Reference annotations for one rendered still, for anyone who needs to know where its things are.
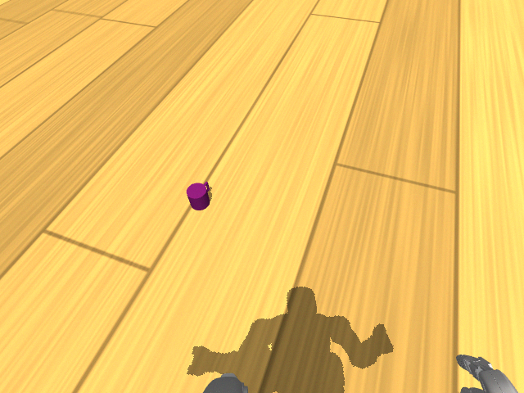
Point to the mug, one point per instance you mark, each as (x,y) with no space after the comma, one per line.
(198,195)

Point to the right robot hand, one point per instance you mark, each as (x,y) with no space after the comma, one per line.
(492,381)

